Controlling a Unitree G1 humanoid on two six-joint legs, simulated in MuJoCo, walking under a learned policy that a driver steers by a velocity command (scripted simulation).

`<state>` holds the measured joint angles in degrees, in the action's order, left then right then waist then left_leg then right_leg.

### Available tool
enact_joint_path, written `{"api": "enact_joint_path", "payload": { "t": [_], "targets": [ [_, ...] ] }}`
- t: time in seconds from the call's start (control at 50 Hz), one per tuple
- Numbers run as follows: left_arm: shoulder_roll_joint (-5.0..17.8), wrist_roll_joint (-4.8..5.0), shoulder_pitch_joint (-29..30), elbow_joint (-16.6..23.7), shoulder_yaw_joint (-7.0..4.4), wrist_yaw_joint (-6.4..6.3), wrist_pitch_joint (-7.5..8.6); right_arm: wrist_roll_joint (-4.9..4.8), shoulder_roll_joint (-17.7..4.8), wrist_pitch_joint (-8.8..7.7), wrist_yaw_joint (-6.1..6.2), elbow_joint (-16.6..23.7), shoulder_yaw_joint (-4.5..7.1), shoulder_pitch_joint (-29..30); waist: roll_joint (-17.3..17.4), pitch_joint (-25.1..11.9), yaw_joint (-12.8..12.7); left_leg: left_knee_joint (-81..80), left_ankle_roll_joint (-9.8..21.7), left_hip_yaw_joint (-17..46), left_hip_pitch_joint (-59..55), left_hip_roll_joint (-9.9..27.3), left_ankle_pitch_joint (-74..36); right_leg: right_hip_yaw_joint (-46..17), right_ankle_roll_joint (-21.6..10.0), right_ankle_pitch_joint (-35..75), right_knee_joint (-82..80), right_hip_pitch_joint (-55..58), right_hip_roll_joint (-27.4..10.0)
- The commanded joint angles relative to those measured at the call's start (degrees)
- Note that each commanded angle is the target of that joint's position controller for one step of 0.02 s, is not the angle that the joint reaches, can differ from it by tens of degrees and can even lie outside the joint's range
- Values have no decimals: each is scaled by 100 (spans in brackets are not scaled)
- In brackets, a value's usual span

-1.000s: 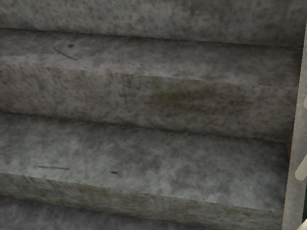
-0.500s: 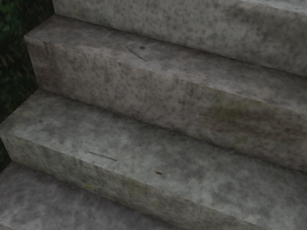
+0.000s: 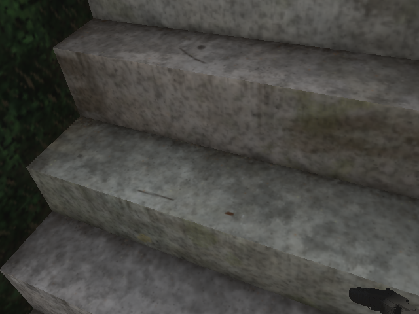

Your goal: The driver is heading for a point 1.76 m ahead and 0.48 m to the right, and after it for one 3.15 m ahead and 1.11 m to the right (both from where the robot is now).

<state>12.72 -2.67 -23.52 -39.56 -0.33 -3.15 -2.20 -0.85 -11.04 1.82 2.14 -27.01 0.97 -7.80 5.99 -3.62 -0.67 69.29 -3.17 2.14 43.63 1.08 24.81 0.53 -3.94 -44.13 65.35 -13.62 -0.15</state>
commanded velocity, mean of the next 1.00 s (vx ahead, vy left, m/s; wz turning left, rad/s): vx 0.40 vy -0.04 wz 0.01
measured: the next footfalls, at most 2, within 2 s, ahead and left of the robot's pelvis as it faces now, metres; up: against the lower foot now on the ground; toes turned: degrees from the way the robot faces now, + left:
left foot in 0.08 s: +0.10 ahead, +0.08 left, -0.04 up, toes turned +2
right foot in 0.36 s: +0.03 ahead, -0.15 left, -0.04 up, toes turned +2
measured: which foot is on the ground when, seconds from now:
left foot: up 0.00-0.06, down 0.08-0.64, up 0.66-0.82, down 0.84-1.00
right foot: down 0.00-0.02, up 0.04-0.34, down 0.36-0.84, up 0.86-1.00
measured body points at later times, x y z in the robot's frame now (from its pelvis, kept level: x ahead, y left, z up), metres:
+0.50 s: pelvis +0.06 -0.02 +0.04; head +0.01 -0.02 +0.49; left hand +0.21 +0.16 -0.06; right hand +0.20 -0.25 -0.05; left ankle +0.06 +0.07 -0.65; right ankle -0.01 -0.14 -0.65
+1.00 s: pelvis +0.13 +0.04 +0.08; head +0.13 +0.05 +0.53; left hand +0.30 +0.26 -0.01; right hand +0.22 -0.22 -0.03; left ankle +0.19 +0.14 -0.65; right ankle +0.06 -0.08 -0.31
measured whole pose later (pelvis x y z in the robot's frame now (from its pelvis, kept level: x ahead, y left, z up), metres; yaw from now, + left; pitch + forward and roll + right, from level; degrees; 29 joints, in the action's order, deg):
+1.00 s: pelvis +0.13 +0.04 +0.08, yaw -2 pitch +2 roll +1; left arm 10.9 -0.3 -11.3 -37.9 0.3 -0.3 4.2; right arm 4.1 -13.5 -2.2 1.5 -42.5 0.2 -18.1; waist -1.9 -2.9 -0.8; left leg 31.5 3.0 -4.1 22.0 -1.3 11.3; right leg -2.6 -0.4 -20.6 128.2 -50.0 0.8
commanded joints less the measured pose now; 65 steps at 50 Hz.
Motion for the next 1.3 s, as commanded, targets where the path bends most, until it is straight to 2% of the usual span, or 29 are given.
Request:
{"api": "enact_joint_path", "payload": {
  "t": [0.02, 0.06, 0.1, 0.12, 0.14, 0.16, 0.18, 0.22, 0.26, 0.3, 0.32, 0.36, 0.38, 0.42, 0.48, 0.54, 0.62, 0.66, 0.7, 0.76, 0.8, 0.82, 0.86, 0.88, 0.9, 0.94, 1.02, 1.16, 1.3],
  "targets": [
    [702, 181, 840, 452, -171, 221, 361, -92, -413, 43, -356, 441, 177, 360, -2234, 1028, 495, 1391, -284, -1346, 280, -648, 1205, -1510, -330, 7725, -4106, -222, -727],
    [708, 496, 846, 394, -290, 14, 441, -57, -515, -197, -356, 380, 49, 1082, -714, 1007, 348, -941, 836, -1828, -1656, -835, 39, -476, 470, 10276, -4890, -721, -206],
    [1668, 706, 1636, 1038, -466, -38, 425, 34, -1542, -371, -368, 527, 451, -300, -243, -348, 1638, -3098, 2115, -502, -4864, -222, -2660, -676, 1981, 12370, -4144, -691, 138],
    [2252, 926, 1741, 1226, -642, -4, 247, 67, -2372, -689, 295, 457, 1042, -1402, 3914, -1881, 1953, -3063, 4041, 5966, -6471, 2693, -4083, -2828, 2480, 5958, 2356, -2551, 522],
    [3196, 986, 3551, 1536, -891, -296, 286, 145, -1860, -665, 435, -349, 873, -3837, 4297, -3013, 3134, -3624, 3901, 7695, -5471, 2822, -1391, -3310, 2628, 1023, 9193, -2622, 1024],
    [2236, 500, 3712, 2170, -606, -237, 394, -126, -1826, -902, 499, -795, 854, -3385, 3148, -3284, 2531, -3547, 2418, 6788, -5952, 1382, 667, -3936, 2001, 631, 8137, -3603, 594],
    [1423, 259, 4326, 2471, -209, -246, 230, -410, -1671, -943, 835, -1276, 868, -4386, 3305, -1944, 2786, -3020, 2251, 5864, -5428, 1203, 364, -3075, 1773, -45, 7875, -4511, 244],
    [678, 324, 3108, 2161, 97, 374, 490, -297, -509, -1182, 1196, -1316, 577, -3463, 1268, -2343, 1637, -2477, 1997, 5247, -6061, 1445, 1053, -3538, 1245, -1519, 8224, -6104, -121],
    [294, 413, 718, 1357, 58, 766, 439, 93, -505, -1007, 1001, -724, 385, -455, -1388, -1782, -677, -3256, 1536, 3633, -3210, 1508, 1184, -2101, 511, -1574, 6004, -3895, 44],
    [231, 215, -517, 357, 98, 481, 124, 54, -513, -651, 653, -142, 429, 2341, -2674, 121, -1819, -2695, 913, 426, 3458, 377, 1364, -391, 501, -109, 1205, 1412, 190],
    [108, 219, 353, 242, 195, 449, 112, -84, -71, -764, 446, -481, 222, 1681, -3398, 730, -1245, -1487, 821, -790, 2771, 92, 1372, 401, 294, 2021, -1288, 587, 273],
    [-1334, 52, 1459, 229, 586, 317, 419, 90, 208, -340, 181, -615, 81, 659, -1907, 428, -161, 26, 700, -731, 681, 69, 991, -247, -196, 2284, -2906, -78, 204],
    [-375, 450, 1285, 553, 300, 275, 452, 217, -389, -300, 45, -432, 224, 570, -1771, 450, -204, 352, 220, -853, 101, -86, 953, -2143, -1338, 3789, -2736, -630, -189],
    [504, 162, 2684, 1178, 90, 255, 199, -109, -374, -338, -13, -373, 224, -498, -1703, 556, 642, -1265, 303, -912, -644, 138, 936, -3258, -1533, 439, -4185, -720, -804],
    [464, -68, 2814, 919, 113, 287, 529, -19, 415, -358, -216, -699, -222, 340, -285, 1281, 365, -3544, 520, -749, -1542, 81, -1597, -1681, -686, 2650, -3668, -1245, -672],
    [145, 43, 1220, 438, 106, 176, 745, 138, -263, -554, -352, -992, -29, 56, 654, -64, -277, -4484, 664, -716, -2617, 45, -5772, -331, -163, 4528, -2846, 733, 83],
    [430, -118, -635, -464, -161, 265, 657, 211, -465, -864, -456, -572, -55, 927, -37, -570, -883, -2982, 285, -1035, -2624, -105, -7346, -521, -481, 5371, -4490, 1851, -33],
    [242, -133, -1186, -817, -172, 328, 611, 172, -55, -935, -473, -34, -246, 1864, -958, 158, -1011, -1712, 151, -1164, -162, -427, -2675, -1019, -843, 6293, -5021, 2928, -579],
    [222, -231, 197, -703, -223, 322, 526, -129, 229, -887, -619, -46, -416, 720, -1595, -248, 133, -1448, 295, 88, 13, 362, 1313, -947, -451, 7405, -4117, 2598, -1130],
    [869, 202, 717, -630, -367, 161, 606, 29, -20, -743, -627, -139, -381, 308, -1198, -398, 445, -2545, 194, -453, -2381, 64, -520, -1042, -581, 5933, -5191, 903, -1358],
    [1117, 184, 1023, -583, -518, 132, 470, -94, -461, -651, -473, -206, -221, -200, -1524, -226, 793, -3339, 509, -131, -3293, 255, -1394, -1346, -328, 4788, -5260, 324, -1588],
    [1033, 199, 1211, -566, -482, 203, 391, -121, -813, -580, -401, -386, -15, -456, -1231, 28, 935, -4135, 681, -116, -3413, 311, -1549, -988, -235, 4765, -4413, 214, -979],
    [60, -39, 1320, 30, -164, 230, 523, 167, -1704, -459, -289, -779, 303, -1448, 1325, -167, 805, -4815, 942, 1331, -5394, 1275, -2746, -62, 84, 2982, -1430, -2341, 63],
    [240, 218, 768, -171, -192, 244, 626, 371, -1907, -391, -164, -865, 436, -2020, 1862, -1235, 912, -5737, 1993, 3314, -5493, 2197, -623, -91, 406, 1926, 1327, -2797, 272],
    [355, 267, 786, -187, -236, 291, 716, 365, -1447, -390, -99, -819, 333, -1547, 813, -957, 707, -6099, 2219, 3923, -4854, 2101, 1655, -395, 541, 2196, 3257, -3301, 92],
    [-459, 221, 2202, 807, 120, 260, 826, 560, -1275, -413, 28, -912, 233, -904, -344, -25, 381, -5478, 2082, 2958, -4028, 2014, -58, -559, 473, 2370, 7024, -5413, -54],
    [-860, 346, 1511, 1362, 609, 385, 744, 505, -254, -528, -27, -1844, -140, -1276, -220, 113, -349, -5535, 1580, 1978, -3289, 2002, -124, -1335, 92, 2120, 9375, -7001, -197],
    [-918, 358, 2883, 1372, 928, 50, 387, 407, -681, -581, -202, -2261, -338, -995, -194, 206, -204, -6328, 1631, 334, -836, 1344, -32, 241, 453, 4398, 6609, -6060, -214],
    [-940, 170, 2999, 1170, 1060, 254, 466, -2, -1154, -53, 141, -2621, 103, -1949, 263, -366, -66, -6720, 1590, -124, -2698, 1552, -2746, 757, 3, -572, 2297, -3450, -121]
  ]
}}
